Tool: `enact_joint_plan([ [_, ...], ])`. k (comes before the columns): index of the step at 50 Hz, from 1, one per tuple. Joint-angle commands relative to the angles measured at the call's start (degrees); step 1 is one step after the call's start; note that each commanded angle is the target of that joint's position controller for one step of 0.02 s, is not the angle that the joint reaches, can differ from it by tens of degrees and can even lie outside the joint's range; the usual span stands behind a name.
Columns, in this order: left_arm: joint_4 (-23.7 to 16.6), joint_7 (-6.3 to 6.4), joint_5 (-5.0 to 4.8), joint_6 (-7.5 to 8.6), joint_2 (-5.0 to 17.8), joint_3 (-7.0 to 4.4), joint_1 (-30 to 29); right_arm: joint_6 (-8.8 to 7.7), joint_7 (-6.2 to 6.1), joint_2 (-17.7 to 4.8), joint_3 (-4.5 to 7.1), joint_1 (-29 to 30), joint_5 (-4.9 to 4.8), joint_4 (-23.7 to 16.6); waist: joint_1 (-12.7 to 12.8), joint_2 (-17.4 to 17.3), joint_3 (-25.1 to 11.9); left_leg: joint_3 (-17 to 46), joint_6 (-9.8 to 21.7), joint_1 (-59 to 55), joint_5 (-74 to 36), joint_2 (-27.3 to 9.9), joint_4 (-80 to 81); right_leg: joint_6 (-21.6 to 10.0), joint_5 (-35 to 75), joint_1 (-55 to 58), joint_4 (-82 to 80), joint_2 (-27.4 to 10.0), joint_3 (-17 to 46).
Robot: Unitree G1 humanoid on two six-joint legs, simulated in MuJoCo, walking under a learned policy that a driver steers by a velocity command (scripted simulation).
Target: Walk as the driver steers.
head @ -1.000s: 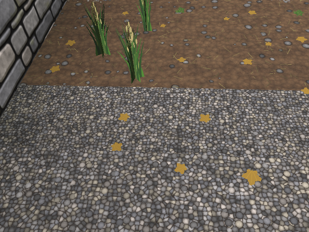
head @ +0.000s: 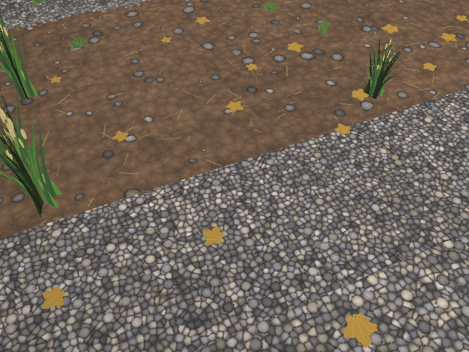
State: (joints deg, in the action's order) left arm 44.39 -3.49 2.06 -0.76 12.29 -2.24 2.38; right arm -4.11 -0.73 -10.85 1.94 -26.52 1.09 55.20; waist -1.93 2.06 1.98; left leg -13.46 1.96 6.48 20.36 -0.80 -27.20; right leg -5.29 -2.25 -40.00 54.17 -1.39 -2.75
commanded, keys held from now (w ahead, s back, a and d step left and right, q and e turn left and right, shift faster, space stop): w+e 0.70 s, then w+q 0.30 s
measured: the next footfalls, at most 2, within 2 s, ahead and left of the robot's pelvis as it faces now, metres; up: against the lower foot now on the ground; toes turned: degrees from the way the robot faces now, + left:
right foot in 0.16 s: +0.20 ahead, -0.09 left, +0.00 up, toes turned -11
left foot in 0.62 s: +0.44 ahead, +0.01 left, +0.00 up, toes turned -25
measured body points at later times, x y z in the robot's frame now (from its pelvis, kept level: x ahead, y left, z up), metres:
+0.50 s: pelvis +0.24 -0.03 +0.01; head +0.26 -0.05 +0.46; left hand +0.33 +0.23 -0.11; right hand +0.31 -0.33 -0.10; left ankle +0.40 +0.08 -0.68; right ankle +0.16 -0.08 -0.73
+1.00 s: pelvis +0.45 -0.10 +0.01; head +0.47 -0.09 +0.46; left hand +0.74 +0.01 -0.09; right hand +0.27 -0.29 -0.11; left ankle +0.40 +0.03 -0.73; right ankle +0.52 -0.31 -0.68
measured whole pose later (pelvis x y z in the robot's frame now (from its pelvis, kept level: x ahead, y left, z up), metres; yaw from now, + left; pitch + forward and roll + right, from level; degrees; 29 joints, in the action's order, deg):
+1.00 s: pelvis +0.45 -0.10 +0.01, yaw -25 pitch +1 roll +0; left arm 40.9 -2.3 2.0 0.0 14.4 -1.5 2.4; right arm -2.7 0.6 -12.5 0.9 -31.6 -0.2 48.9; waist -5.4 3.0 1.7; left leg -0.3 2.9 -1.4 15.5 2.6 -13.6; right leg -0.1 -0.8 -36.5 43.8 -3.8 1.7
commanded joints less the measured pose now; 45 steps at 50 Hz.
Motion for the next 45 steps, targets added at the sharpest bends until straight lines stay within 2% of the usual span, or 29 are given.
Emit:
enact_joint_plan([
  [1,-5.4,-1.15,-0.14,0.54,0.5,0.75,-7.0,0.25,-0.56,-8.4,1.78,-3.1,0.06,-3.2,-0.8,-4.9,5.0,9.5,4.8,-1.6,-23.1,-17.6,15.2,-1.4,-2.5,0.9,-8.4,-1.0,-1.8],
  [4,-6.8,-1.09,-0.16,1.02,1.3,0.56,-10.2,1.74,-0.68,-10.2,2.40,-5.5,0.56,-2.7,-2.5,-4.5,4.9,5.5,4.6,-9.3,-33.0,-17.2,11.3,-2.5,-11.2,3.3,-15.4,1.4,-4.9],
  [6,-5.9,-0.37,0.29,1.24,1.5,0.26,-7.2,2.65,-0.78,-11.5,2.58,-6.2,0.29,-2.5,-1.6,-5.9,0.9,1.8,4.4,-11.8,-51.5,-16.4,2.0,-3.8,-16.6,11.7,-18.4,5.6,-7.7],
  [7,-4.3,0.19,0.41,1.43,2.5,-0.37,-1.2,2.99,-0.77,-12.4,2.66,-5.8,0.17,-2.7,1.1,-6.4,-2.8,0.1,4.0,-10.5,-57.5,-16.2,-6.7,-5.0,-16.6,19.8,-20.1,7.7,-7.7],
  [8,-1.2,1.04,0.89,1.71,4.7,-1.50,9.4,3.10,-0.54,-13.3,2.73,-3.6,-0.37,-3.7,6.4,-5.4,-8.5,-1.6,2.1,-2.8,-54.5,-15.6,-19.3,-7.5,-12.6,35.1,-24.8,7.4,-4.0],
  [9,0.2,2.11,1.81,1.57,11.5,-3.57,18.4,2.70,0.37,-10.1,1.99,-1.4,-1.42,-7.5,9.8,2.3,-16.2,-2.0,-0.7,16.0,-28.8,-12.0,-39.6,-13.0,-20.5,54.0,-28.5,-6.9,16.9],
  [10,-1.0,2.52,-0.71,0.72,16.8,-4.61,17.3,2.24,1.41,-8.4,1.97,3.7,-0.36,-12.6,7.8,8.7,-17.5,5.0,-3.5,36.7,11.1,-0.4,-53.9,-19.1,-15.8,61.8,-37.4,-20.7,45.1],
  [11,0.0,3.40,-1.13,-0.27,15.7,-4.44,19.2,1.98,1.35,-11.9,2.81,10.6,0.76,-14.5,9.9,-0.2,-10.7,12.6,-3.2,43.0,6.7,-3.1,-53.0,-18.2,-7.9,58.3,-37.4,-18.8,37.4],
  [12,1.3,3.85,-1.56,-0.23,13.1,-3.71,16.7,1.49,1.43,-10.5,2.51,10.2,0.00,-14.7,7.0,-0.2,-4.7,13.2,-2.8,42.3,4.3,-4.9,-49.0,-16.6,-2.1,51.4,-37.3,-16.7,30.2],
  [13,1.2,3.79,-2.03,0.25,10.6,-3.04,13.4,1.49,1.41,-10.1,2.54,8.0,-0.05,-13.6,3.2,-2.5,-0.8,13.7,-2.6,36.8,2.6,-6.7,-42.0,-13.9,3.9,42.4,-38.6,-13.2,24.4],
  [14,0.7,3.89,-2.15,0.96,9.4,-2.62,10.5,2.31,1.31,-9.9,2.68,6.5,0.83,-13.1,0.7,-1.6,0.4,13.9,-3.1,31.8,2.2,-7.1,-38.1,-12.3,6.6,36.7,-39.6,-10.1,21.0],
  [15,-0.1,3.80,-1.97,1.77,8.7,-2.35,8.8,3.27,1.46,-9.4,2.61,4.4,1.75,-12.1,-0.9,-1.1,-0.3,13.8,-3.5,27.8,0.8,-6.8,-36.2,-11.8,7.3,33.6,-40.6,-7.8,18.8],
  [18,0.6,3.46,-2.42,2.95,10.9,-3.06,10.9,4.42,1.81,-8.6,2.58,6.9,1.46,-13.2,-1.4,-0.8,-1.4,12.9,-4.8,25.1,-5.6,-4.9,-30.2,-11.6,7.2,29.7,-41.6,-4.8,16.9],
  [20,1.2,3.44,-2.48,2.99,11.5,-3.24,13.8,4.23,2.02,-8.4,2.33,15.2,1.56,-16.2,1.0,-1.1,0.5,12.5,-5.2,26.4,-11.0,-3.7,-23.9,-10.5,6.0,28.1,-42.6,-3.7,17.6],
  [21,1.5,3.28,-2.30,3.05,11.7,-3.38,14.5,4.34,2.14,-7.1,1.77,17.2,1.67,-17.3,1.6,0.3,0.5,11.7,-5.3,24.3,-14.2,-2.4,-22.2,-9.6,9.5,26.6,-41.9,-2.6,16.5],
  [24,0.1,3.03,-1.39,3.26,11.8,-3.52,14.8,3.46,2.38,-7.6,1.29,18.1,1.46,-17.3,2.3,1.8,-3.5,10.0,-4.6,18.6,-20.4,1.0,-24.6,-8.6,17.1,25.2,-38.2,-2.5,15.9],
  [26,-0.7,3.14,-1.07,3.09,11.8,-3.43,15.9,2.71,2.18,-8.9,1.27,19.6,1.28,-18.2,3.1,2.3,-2.8,11.3,-4.1,19.1,-14.9,1.2,-24.4,-8.8,17.2,26.7,-35.8,-3.6,18.7],
  [28,-2.8,3.76,-0.76,2.83,12.2,-3.59,12.2,2.02,1.79,-10.3,1.48,13.8,0.83,-16.6,-0.2,2.3,-2.5,12.6,-3.4,10.4,-9.3,3.0,-17.2,-7.4,19.7,25.0,-31.5,-2.9,20.5],
  [29,-3.2,4.26,-1.12,2.68,14.0,-3.94,11.1,1.95,1.27,-11.7,1.83,10.3,0.36,-16.8,-3.0,3.0,-1.7,17.1,-2.6,7.2,-0.4,2.0,-7.3,-6.7,17.9,26.6,-26.9,-3.7,23.7],
  [30,-3.1,4.43,-1.25,2.74,13.9,-3.90,9.9,1.52,0.64,-13.1,2.45,4.2,0.04,-15.3,-7.0,-0.1,-3.4,17.0,-2.0,1.6,-4.0,1.2,2.9,-5.2,14.1,28.3,-16.6,-1.0,21.9],
  [31,-4.4,4.13,-2.02,3.16,8.0,-2.26,13.5,0.90,-0.49,-16.8,3.06,-1.8,1.10,-15.1,-6.8,-9.7,-11.7,29.7,-0.1,-10.8,5.4,-11.8,7.0,-3.1,-1.0,23.1,0.8,2.9,15.9],
  [32,-5.2,3.78,-2.56,3.45,5.1,-1.67,21.0,1.24,-1.11,-19.9,3.09,0.7,1.04,-17.1,-0.4,-16.8,-12.2,53.5,3.0,-20.5,1.7,-23.8,10.3,-1.4,-31.7,4.5,12.7,10.1,11.5],
  [33,-3.8,3.97,-1.29,2.96,10.0,-2.39,22.2,1.77,-1.06,-18.1,3.31,2.5,0.71,-16.9,0.2,-14.5,-9.3,61.3,6.6,-14.9,4.2,-24.8,12.5,-1.6,-28.3,-1.7,18.0,7.3,11.0],
  [34,-2.8,3.76,-0.85,2.27,11.9,-2.96,18.4,1.89,-0.64,-12.7,1.94,5.9,0.79,-17.5,0.9,-6.0,-2.0,51.7,7.1,-9.2,2.5,-22.7,11.9,-1.2,-22.8,-2.4,20.2,4.3,11.1],
  [35,-3.3,3.39,-0.85,1.93,11.9,-2.91,14.2,1.52,0.08,-9.9,1.20,7.7,0.46,-17.9,0.2,-2.6,1.2,41.8,5.9,-4.9,-4.8,-19.1,12.4,0.0,-18.5,-1.5,18.7,2.4,10.1],
  [38,-2.6,2.22,-0.95,0.98,8.9,-2.20,14.3,-0.46,1.04,-9.3,0.72,6.4,-0.03,-15.5,1.6,-8.2,1.2,28.2,5.3,-0.2,-28.0,-12.4,14.4,2.2,-12.8,4.5,11.9,1.7,12.1],
  [40,-3.0,2.26,-0.98,0.75,8.5,-2.10,12.8,-0.95,1.47,-10.0,0.92,3.1,-0.63,-13.5,1.9,-7.5,-0.1,23.9,6.3,-3.3,-40.4,-11.1,13.3,2.8,-10.8,3.0,10.1,2.9,11.4],
  [42,-4.0,2.12,-0.19,0.77,7.7,-1.67,9.5,-0.59,1.56,-10.3,0.91,1.2,-1.49,-12.2,2.2,-7.0,-0.5,22.3,7.8,-6.1,-43.5,-10.5,13.9,3.7,-7.5,-0.7,6.9,1.1,8.3],
  [45,-6.3,1.46,0.19,0.92,6.3,-0.70,1.6,0.06,1.51,-9.7,0.77,-1.7,-1.63,-10.8,0.3,-6.6,0.9,21.7,9.2,-6.0,-43.8,-9.3,15.5,5.5,-1.7,-2.0,-1.6,-2.2,3.1],
])
Over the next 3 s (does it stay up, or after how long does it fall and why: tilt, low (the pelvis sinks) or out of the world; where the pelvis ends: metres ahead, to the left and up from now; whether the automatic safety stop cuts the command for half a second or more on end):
stays up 1.21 -0.14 -0.18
